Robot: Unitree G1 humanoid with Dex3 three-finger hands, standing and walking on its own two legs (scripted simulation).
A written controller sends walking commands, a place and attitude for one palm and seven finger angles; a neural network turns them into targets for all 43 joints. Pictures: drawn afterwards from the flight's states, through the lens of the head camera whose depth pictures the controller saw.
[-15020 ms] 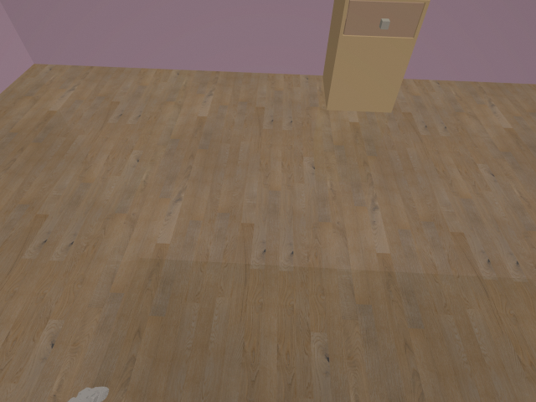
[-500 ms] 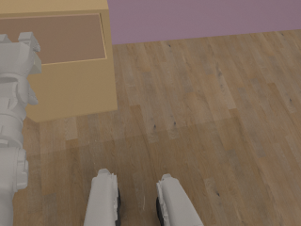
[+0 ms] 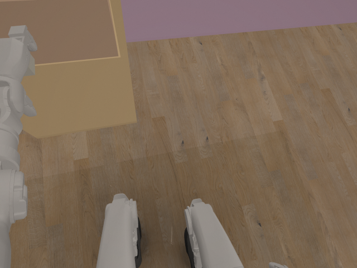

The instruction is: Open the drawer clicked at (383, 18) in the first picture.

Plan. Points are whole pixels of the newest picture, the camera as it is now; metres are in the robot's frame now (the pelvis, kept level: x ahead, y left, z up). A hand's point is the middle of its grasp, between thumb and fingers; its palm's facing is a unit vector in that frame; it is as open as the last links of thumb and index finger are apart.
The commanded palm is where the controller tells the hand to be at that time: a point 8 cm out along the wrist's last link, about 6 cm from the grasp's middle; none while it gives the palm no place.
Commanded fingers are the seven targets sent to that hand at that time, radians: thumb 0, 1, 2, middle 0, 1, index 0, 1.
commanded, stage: lower the fingers behind the handle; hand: left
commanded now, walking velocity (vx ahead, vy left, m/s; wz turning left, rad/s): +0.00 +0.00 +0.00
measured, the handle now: (19, 54) +0.55 +0.32 +0.00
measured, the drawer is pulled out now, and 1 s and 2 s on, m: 0.00 0.00 0.07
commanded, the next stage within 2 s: close the thumb around the handle in 0.18 s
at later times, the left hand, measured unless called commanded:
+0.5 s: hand (18, 76) +0.51 +0.32 -0.01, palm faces -0.03 -0.02 -1.00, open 12.6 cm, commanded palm +0.52 +0.28 +0.04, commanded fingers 0.00 0.17 0.59 -0.35 -1.27 -0.35 -1.27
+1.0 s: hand (18, 76) +0.51 +0.32 -0.02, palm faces -0.03 -0.02 -1.00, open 7.9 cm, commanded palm +0.52 +0.28 +0.04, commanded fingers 0.00 0.90 0.90 -0.40 -1.35 -0.40 -1.35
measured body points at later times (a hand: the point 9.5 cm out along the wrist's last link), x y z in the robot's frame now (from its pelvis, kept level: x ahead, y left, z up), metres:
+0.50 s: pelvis +0.01 +0.00 +0.01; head +0.20 +0.04 +0.41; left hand +0.51 +0.32 +0.04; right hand +0.05 -0.27 -0.11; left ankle +0.08 +0.11 -0.54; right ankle +0.03 -0.15 -0.54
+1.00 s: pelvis +0.00 +0.00 +0.00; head +0.19 +0.04 +0.41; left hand +0.51 +0.32 +0.04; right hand +0.04 -0.27 -0.11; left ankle +0.08 +0.11 -0.54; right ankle +0.03 -0.15 -0.54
